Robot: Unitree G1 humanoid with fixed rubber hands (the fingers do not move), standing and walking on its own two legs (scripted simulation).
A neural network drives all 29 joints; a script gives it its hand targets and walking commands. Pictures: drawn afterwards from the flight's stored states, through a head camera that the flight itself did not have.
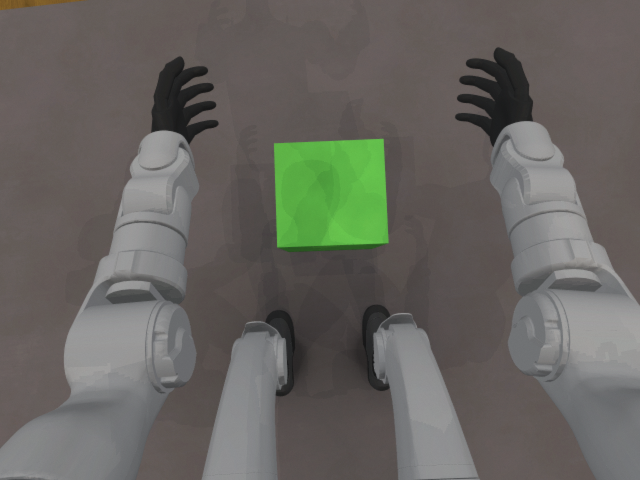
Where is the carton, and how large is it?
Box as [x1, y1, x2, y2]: [274, 139, 388, 251]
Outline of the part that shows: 383,139 274,143 277,247 287,251 372,248 388,242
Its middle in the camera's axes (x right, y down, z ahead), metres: +0.03 -0.09 +0.85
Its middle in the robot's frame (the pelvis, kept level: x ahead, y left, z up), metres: +0.48 -0.02 -0.51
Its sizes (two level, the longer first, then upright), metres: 0.210 0.200 0.250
